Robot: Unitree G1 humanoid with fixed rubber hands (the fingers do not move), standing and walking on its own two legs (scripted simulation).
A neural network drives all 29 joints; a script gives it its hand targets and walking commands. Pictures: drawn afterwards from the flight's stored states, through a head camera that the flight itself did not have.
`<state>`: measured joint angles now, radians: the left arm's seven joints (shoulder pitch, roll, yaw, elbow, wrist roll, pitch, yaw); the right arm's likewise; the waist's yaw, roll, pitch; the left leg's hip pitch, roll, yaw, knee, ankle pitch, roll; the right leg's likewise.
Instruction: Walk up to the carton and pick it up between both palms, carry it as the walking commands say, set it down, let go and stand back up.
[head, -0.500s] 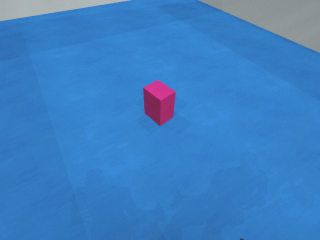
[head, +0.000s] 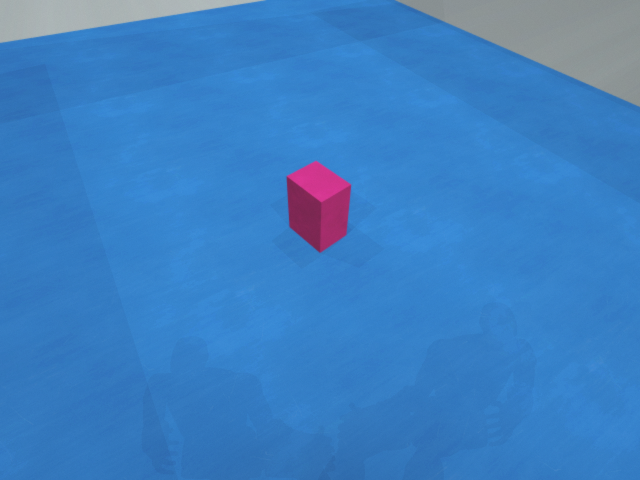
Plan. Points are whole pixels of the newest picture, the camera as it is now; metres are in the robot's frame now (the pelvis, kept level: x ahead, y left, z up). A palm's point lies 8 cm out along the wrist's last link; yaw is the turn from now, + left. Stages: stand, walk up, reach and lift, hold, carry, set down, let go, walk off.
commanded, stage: stand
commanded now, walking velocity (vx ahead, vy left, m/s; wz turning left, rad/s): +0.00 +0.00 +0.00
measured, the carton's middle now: (318, 207) +1.25 -0.01 -0.63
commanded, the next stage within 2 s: walk up in 0.54 s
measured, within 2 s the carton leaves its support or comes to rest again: neither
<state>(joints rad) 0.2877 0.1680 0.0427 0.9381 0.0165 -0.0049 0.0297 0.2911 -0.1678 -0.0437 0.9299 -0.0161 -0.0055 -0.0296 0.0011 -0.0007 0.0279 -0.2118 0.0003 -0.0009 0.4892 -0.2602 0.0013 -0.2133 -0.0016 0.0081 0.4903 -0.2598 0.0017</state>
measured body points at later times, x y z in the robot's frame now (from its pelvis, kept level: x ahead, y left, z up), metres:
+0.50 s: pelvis +0.00 +0.00 +0.00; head +0.00 +0.00 +0.45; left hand -0.01 +0.22 -0.16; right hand -0.01 -0.22 -0.16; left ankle +0.00 +0.12 -0.74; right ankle +0.00 -0.12 -0.74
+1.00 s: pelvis +0.02 -0.05 -0.02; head +0.02 -0.08 +0.43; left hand +0.04 +0.20 -0.15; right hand +0.02 -0.31 -0.18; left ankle -0.01 +0.11 -0.70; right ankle +0.00 -0.15 -0.74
